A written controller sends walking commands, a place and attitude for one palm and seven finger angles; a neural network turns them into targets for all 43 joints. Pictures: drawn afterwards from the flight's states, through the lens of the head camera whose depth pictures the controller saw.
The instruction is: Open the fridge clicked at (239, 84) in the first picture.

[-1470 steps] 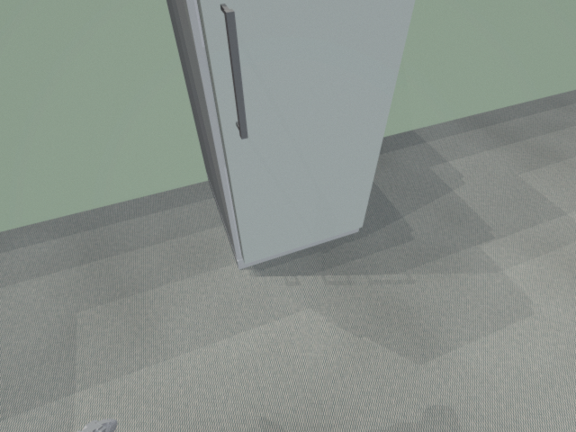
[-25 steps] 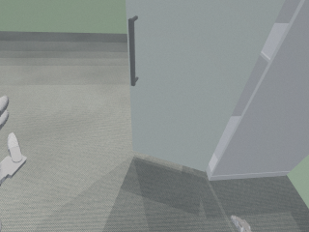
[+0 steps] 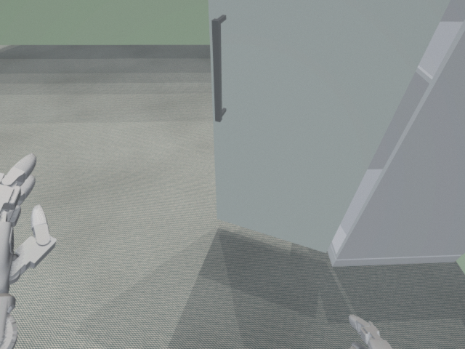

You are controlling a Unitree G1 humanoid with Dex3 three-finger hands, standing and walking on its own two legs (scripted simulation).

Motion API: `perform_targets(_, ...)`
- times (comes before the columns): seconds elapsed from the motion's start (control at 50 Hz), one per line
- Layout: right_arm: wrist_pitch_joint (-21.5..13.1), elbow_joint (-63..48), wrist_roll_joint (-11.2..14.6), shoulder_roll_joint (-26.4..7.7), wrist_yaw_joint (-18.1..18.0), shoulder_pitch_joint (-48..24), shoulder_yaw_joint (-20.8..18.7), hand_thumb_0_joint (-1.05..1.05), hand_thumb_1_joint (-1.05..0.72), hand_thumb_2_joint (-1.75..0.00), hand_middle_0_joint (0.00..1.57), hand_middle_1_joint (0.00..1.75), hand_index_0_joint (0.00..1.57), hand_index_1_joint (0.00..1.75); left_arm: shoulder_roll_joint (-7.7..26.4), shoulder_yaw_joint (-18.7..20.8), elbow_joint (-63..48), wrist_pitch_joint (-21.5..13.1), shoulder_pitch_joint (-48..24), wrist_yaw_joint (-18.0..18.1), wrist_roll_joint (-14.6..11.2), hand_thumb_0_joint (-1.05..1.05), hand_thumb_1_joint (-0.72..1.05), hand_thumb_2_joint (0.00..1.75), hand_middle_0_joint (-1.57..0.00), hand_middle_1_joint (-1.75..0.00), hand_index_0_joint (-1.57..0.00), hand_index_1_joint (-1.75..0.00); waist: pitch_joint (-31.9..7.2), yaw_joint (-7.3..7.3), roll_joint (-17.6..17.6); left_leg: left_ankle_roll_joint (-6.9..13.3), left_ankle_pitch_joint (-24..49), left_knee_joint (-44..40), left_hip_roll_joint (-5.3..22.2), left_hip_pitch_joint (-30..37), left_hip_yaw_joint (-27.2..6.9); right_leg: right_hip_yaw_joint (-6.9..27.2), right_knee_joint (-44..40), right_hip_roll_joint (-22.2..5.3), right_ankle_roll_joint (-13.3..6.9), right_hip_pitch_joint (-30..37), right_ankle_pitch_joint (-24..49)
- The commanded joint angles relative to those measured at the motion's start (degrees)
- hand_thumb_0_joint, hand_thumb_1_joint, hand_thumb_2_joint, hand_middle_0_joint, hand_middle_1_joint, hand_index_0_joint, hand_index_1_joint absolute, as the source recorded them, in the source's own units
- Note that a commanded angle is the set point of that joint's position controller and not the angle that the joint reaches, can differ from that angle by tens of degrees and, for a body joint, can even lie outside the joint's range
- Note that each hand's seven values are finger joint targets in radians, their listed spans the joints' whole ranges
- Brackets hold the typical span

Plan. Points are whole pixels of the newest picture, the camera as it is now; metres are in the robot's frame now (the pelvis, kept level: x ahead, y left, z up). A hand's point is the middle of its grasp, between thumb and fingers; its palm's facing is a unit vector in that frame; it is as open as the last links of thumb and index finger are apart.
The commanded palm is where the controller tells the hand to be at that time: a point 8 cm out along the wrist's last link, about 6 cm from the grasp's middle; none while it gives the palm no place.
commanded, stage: let the arm hang, fingers relaxed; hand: left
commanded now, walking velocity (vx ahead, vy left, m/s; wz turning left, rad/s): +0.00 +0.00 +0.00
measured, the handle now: (220, 73) +0.81 +0.10 +0.11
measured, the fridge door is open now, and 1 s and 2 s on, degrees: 67 67 67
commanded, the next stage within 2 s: look to check the result in 1.06 s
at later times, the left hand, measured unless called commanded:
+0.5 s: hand out of the picture -0.03 +0.20 -0.16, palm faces +0.02 -0.98 -0.22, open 7.2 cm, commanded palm none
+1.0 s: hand out of the picture +0.05 +0.21 -0.16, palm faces -0.02 -0.98 -0.19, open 7.3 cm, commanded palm none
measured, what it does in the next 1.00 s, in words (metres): stands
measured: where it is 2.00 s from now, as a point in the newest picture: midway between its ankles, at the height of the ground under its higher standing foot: outside the picture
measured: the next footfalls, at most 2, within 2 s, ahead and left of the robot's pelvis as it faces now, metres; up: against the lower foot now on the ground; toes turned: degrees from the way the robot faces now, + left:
none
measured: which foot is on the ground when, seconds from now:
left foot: down 0.00-1.00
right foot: down 0.00-1.00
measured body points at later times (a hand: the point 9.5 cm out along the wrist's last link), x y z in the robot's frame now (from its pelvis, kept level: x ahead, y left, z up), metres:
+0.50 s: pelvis +0.00 +0.01 +0.02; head +0.03 +0.02 +0.46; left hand -0.03 +0.25 -0.14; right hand -0.05 -0.23 -0.14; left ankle +0.05 +0.12 -0.73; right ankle +0.02 -0.09 -0.73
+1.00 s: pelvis +0.03 +0.04 +0.02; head +0.05 +0.04 +0.47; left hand +0.06 +0.27 -0.14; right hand +0.06 -0.19 -0.14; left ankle +0.05 +0.12 -0.73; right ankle +0.02 -0.09 -0.73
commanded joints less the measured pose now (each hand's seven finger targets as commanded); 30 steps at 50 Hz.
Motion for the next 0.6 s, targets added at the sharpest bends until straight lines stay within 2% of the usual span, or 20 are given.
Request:
perform_targets(0.0,4.6,-2.9,-0.9,-11.4,1.1,-4.1,-3.1,0.0,-0.9,-0.9,0.2,0.3,0.2,0.3,-5.1,-14.8,32.6,11.2,-3.9,-6.3,2.1,0.0,0.9,0.9,-0.2,-0.3,-0.2,-0.3,-0.7,-1.98,0.3,9.8,4.3,-13.2,15.1,-6.3,-21.0,6.3,15.8,-2.4,3.1,-7.2,-14.8)
perform_targets(0.02,4.4,-2.5,-1.7,-11.1,1.0,-4.1,-2.6,0.0,-0.9,-0.9,0.2,0.3,0.2,0.3,-4.1,-14.6,35.3,10.7,-6.9,-6.5,2.1,0.0,0.9,0.9,-0.2,-0.3,-0.2,-0.3,-1.6,-2.03,-1.6,10.2,10.5,-13.6,14.5,-4.9,-22.7,6.3,14.5,-2.4,3.1,-6.5,-13.7)
perform_targets(0.04,4.6,-1.9,-1.8,-11.5,0.8,-4.7,-2.4,0.0,-0.9,-0.9,0.2,0.3,0.2,0.3,-2.7,-14.7,39.2,10.4,-8.2,-6.3,2.1,0.0,0.9,0.9,-0.2,-0.3,-0.2,-0.3,-2.3,-1.21,-2.6,9.4,16.2,-12.4,13.3,-4.8,-20.6,6.5,10.3,-2.8,2.9,-2.1,-10.0)
perform_targets(0.06,5.1,-1.1,-1.4,-11.6,0.7,-6.4,-2.1,0.0,-0.9,-0.9,0.2,0.3,0.2,0.3,-1.6,-14.8,44.3,10.2,-7.4,-6.0,1.9,0.0,0.9,0.9,-0.2,-0.3,-0.2,-0.3,-3.3,0.58,-5.3,7.2,15.0,-10.1,10.5,-6.5,-16.4,6.9,2.8,-3.5,2.4,4.6,-2.3)
perform_targets(0.08,5.7,-0.1,-0.9,-10.1,0.7,-7.3,-1.8,0.0,-0.9,-0.9,0.2,0.3,0.2,0.3,-0.1,-15.3,49.2,9.9,-8.0,-5.9,1.9,0.0,0.9,0.9,-0.2,-0.3,-0.2,-0.3,-3.1,0.62,-8.1,3.8,7.2,-7.6,5.5,-7.1,-11.1,10.5,-4.2,-5.9,1.5,6.2,4.2)
perform_targets(0.1,7.0,1.5,-0.4,-7.5,1.0,-6.3,-1.7,0.0,-0.9,-0.9,0.2,0.3,0.2,0.3,0.1,-16.2,53.1,10.0,-10.6,-6.0,2.0,0.0,0.9,0.9,-0.2,-0.3,-0.2,-0.3,0.3,-1.21,-11.7,0.8,-6.2,-4.7,0.8,-5.5,-6.5,17.4,-13.0,-11.2,-0.4,-0.5,-3.9)
perform_targets(0.12,8.4,3.7,-0.6,-6.9,0.9,-5.0,-1.7,0.0,-0.9,-0.9,0.2,0.3,0.2,0.3,1.4,-16.7,56.5,10.1,-13.6,-6.0,2.1,0.0,0.9,0.9,-0.2,-0.3,-0.2,-0.3,4.2,-2.5,-13.9,-0.5,-11.5,-0.3,-1.9,-1.9,-3.5,24.0,-20.8,-15.0,-3.4,-7.7,-12.9)
perform_targets(0.14,9.0,5.9,-0.9,-6.9,0.8,-3.5,-2.0,0.0,-0.9,-0.9,0.2,0.3,0.2,0.3,1.8,-17.0,59.1,10.2,-15.4,-5.8,2.2,0.0,0.9,0.9,-0.2,-0.3,-0.2,-0.3,6.1,-2.89,-11.7,-0.5,-11.2,2.4,-2.1,0.7,-2.7,26.1,-24.3,-15.5,-5.1,-10.7,-17.1)
perform_targets(0.16,9.0,8.0,-0.9,-6.6,0.6,-1.9,-1.9,0.0,-0.9,-0.9,0.2,0.3,0.2,0.3,1.3,-17.2,61.6,10.1,-16.5,-5.7,2.2,0.0,0.9,0.9,-0.2,-0.3,-0.2,-0.3,6.0,-3.58,-7.3,-0.3,-9.0,2.4,-2.0,2.1,-2.6,25.3,-23.7,-14.3,-5.7,-9.5,-13.7)
perform_targets(0.18,8.7,9.8,-0.7,-5.7,0.5,-0.2,-1.7,0.0,-0.9,-0.9,0.2,0.3,0.2,0.3,1.2,-17.4,64.2,9.8,-16.9,-5.7,1.9,0.0,0.9,0.9,-0.2,-0.3,-0.2,-0.3,4.0,-4.17,-5.6,-0.2,-6.3,-0.3,-1.6,4.3,-2.6,22.1,-21.5,-13.0,-5.5,-7.0,-6.8)
perform_targets(0.2,8.5,11.7,-0.6,-4.5,0.2,1.3,-1.5,0.0,-0.9,-0.9,0.2,0.3,0.2,0.3,-0.3,-17.6,66.8,9.5,-16.9,-5.7,1.7,0.0,0.9,0.9,-0.2,-0.3,-0.2,-0.3,1.7,-4.53,-3.2,-0.1,-4.0,-3.6,-1.1,6.8,-3.1,19.6,-20.0,-11.8,-4.7,-5.1,-4.9)
perform_targets(0.22,8.1,13.3,-0.5,-3.8,0.0,1.9,-1.1,0.0,-0.9,-0.9,0.2,0.3,0.2,0.3,-1.5,-17.9,69.2,9.3,-16.2,-5.8,1.5,0.0,0.9,0.9,-0.2,-0.3,-0.2,-0.3,0.7,-4.32,-0.5,0.1,-2.3,-7.4,-0.4,8.4,-4.1,17.7,-18.9,-10.2,-3.5,-3.8,-4.7)
perform_targets(0.24,7.7,14.2,-0.9,-3.8,-0.3,1.9,-1.4,0.0,-0.9,-0.9,0.2,0.3,0.2,0.3,-3.5,-17.0,70.7,9.1,-14.4,-5.7,1.7,0.0,0.9,0.9,-0.2,-0.3,-0.2,-0.3,-0.5,-3.3,3.7,0.6,-2.3,-10.4,0.9,7.8,-5.6,16.0,-18.0,-8.6,-2.5,-1.1,-3.6)
perform_targets(0.26,7.9,15.1,-0.9,-3.9,-0.3,0.8,-1.4,0.0,-0.9,-0.9,0.2,0.3,0.2,0.3,-3.3,-17.3,72.7,9.5,-13.4,-5.8,1.5,0.0,0.9,0.9,-0.2,-0.3,-0.2,-0.3,0.7,-2.43,6.1,0.6,-5.9,-12.2,1.5,5.5,-6.5,15.0,-18.9,-7.8,-1.8,-0.1,-7.0)
perform_targets(0.28,8.0,15.8,-0.8,-4.4,-0.4,0.5,-1.6,0.0,-0.9,-0.9,0.2,0.3,0.2,0.3,-3.1,-17.3,74.2,9.7,-12.8,-5.8,1.6,0.0,0.9,0.9,-0.2,-0.3,-0.2,-0.3,1.5,-2.02,4.6,0.6,-7.4,-13.2,1.8,4.3,-7.0,14.8,-20.0,-7.2,-1.6,0.5,-8.7)
perform_targets(0.32,8.0,17.9,-0.7,-3.7,-0.4,2.5,-1.8,0.0,-0.9,-0.9,0.2,0.3,0.2,0.3,-3.1,-17.3,76.9,9.9,-12.7,-6.0,1.5,0.0,0.9,0.9,-0.2,-0.3,-0.2,-0.3,3.9,-2.1,2.4,0.7,-8.7,-14.4,1.6,3.1,-6.8,14.3,-20.9,-7.1,-1.6,0.0,-10.6)
perform_targets(0.36,7.7,19.8,-0.7,-3.4,-0.6,4.5,-1.9,0.0,-0.9,-0.9,0.2,0.3,0.2,0.3,-3.5,-17.4,79.1,9.8,-11.7,-6.0,1.4,0.0,0.9,0.9,-0.2,-0.3,-0.2,-0.3,2.9,-1.97,1.4,1.1,-7.2,-15.4,1.8,3.3,-7.1,13.8,-20.4,-7.0,-1.7,1.8,-8.0)
perform_targets(0.4,7.5,21.1,-0.5,-3.1,-0.8,5.7,-1.9,0.0,-0.9,-0.9,0.2,0.3,0.2,0.3,-3.9,-17.6,80.7,9.8,-11.2,-6.0,1.3,0.0,0.9,0.9,-0.2,-0.3,-0.2,-0.3,2.6,-1.85,-1.4,1.2,-5.8,-16.0,2.2,3.6,-7.1,12.6,-20.1,-6.9,-1.5,3.0,-6.1)
perform_targets(0.48,7.1,22.6,-0.3,-2.9,-1.1,6.6,-1.9,0.0,-0.9,-0.9,0.2,0.3,0.2,0.3,-4.9,-17.9,83.0,9.8,-9.8,-5.9,1.2,0.0,0.9,0.9,-0.2,-0.3,-0.2,-0.3,2.7,-1.42,-0.1,1.5,-3.9,-17.7,3.0,4.0,-7.8,11.0,-18.1,-6.1,-1.3,3.8,-2.1)
perform_targets(0.58,6.9,23.3,-0.2,-2.1,-1.3,6.1,-1.6,0.0,-0.9,-0.9,0.2,0.3,0.2,0.3,-6.4,-18.3,84.5,9.9,-8.7,-5.7,1.3,0.0,0.9,0.9,-0.2,-0.3,-0.2,-0.3,2.9,-0.97,-0.2,1.8,-2.7,-19.2,3.8,3.7,-8.5,9.3,-15.9,-5.7,-0.7,4.9,1.7)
